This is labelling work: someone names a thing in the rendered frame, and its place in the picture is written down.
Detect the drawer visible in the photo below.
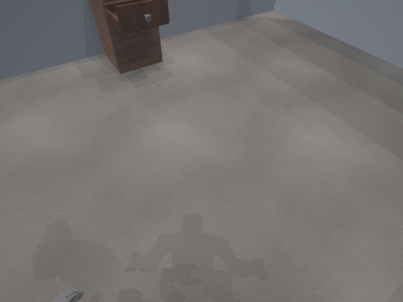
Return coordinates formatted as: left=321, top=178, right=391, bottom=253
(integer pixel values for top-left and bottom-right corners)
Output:
left=105, top=0, right=169, bottom=35

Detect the left robot hand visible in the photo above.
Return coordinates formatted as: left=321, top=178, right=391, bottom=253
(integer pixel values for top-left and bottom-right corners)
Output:
left=51, top=289, right=84, bottom=302

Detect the cabinet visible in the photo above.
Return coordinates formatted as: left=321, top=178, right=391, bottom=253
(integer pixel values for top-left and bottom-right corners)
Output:
left=89, top=0, right=162, bottom=74

